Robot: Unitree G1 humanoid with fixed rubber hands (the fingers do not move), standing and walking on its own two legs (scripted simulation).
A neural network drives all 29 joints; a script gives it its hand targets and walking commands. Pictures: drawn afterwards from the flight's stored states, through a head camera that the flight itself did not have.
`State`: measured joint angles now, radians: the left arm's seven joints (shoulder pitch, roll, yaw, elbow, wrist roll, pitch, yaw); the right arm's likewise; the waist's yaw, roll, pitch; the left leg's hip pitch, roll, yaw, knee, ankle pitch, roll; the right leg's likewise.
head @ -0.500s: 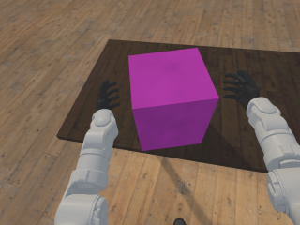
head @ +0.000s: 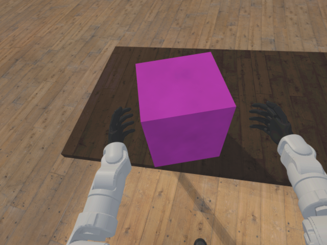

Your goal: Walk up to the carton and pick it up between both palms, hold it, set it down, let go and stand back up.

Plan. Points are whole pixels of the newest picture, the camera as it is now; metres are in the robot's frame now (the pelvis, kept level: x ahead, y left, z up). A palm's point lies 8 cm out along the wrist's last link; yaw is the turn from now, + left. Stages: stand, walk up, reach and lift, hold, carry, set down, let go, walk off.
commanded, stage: set down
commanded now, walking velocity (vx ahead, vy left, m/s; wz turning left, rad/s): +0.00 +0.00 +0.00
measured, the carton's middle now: (180, 113) +0.47 +0.01 +0.00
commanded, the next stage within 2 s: none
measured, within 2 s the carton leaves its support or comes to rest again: neither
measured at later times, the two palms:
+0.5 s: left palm (114, 162) +0.30 +0.17 +0.02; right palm (285, 162) +0.32 -0.24 +0.00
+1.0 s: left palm (111, 182) +0.26 +0.19 -0.02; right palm (287, 192) +0.26 -0.25 -0.04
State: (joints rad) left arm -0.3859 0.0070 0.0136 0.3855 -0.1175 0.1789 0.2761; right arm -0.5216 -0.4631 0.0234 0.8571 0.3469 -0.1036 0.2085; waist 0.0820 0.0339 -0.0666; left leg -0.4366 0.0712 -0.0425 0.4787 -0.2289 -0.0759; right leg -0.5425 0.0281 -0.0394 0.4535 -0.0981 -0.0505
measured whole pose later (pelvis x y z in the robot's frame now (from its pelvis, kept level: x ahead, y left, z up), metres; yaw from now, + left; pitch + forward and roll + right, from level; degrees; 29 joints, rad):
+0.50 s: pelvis +0.03 +0.02 +0.00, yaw -1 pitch +5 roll +0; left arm -0.04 -0.02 -0.09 0.31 0.00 -0.04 0.29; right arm -0.24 -0.41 0.02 0.98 0.37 -0.40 0.27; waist 0.06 -0.01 -0.05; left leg -0.29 0.07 -0.03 0.50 -0.31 -0.06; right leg -0.40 0.03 -0.03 0.48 -0.17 -0.03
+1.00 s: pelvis +0.05 +0.03 +0.00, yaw -3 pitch +4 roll -1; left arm 0.16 -0.01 -0.08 0.28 -0.02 -0.08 0.24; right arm -0.05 -0.41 0.07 0.98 0.38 -0.50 0.23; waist 0.06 0.00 0.00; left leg -0.22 0.08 0.01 0.50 -0.34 -0.05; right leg -0.34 0.04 0.01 0.46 -0.18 -0.02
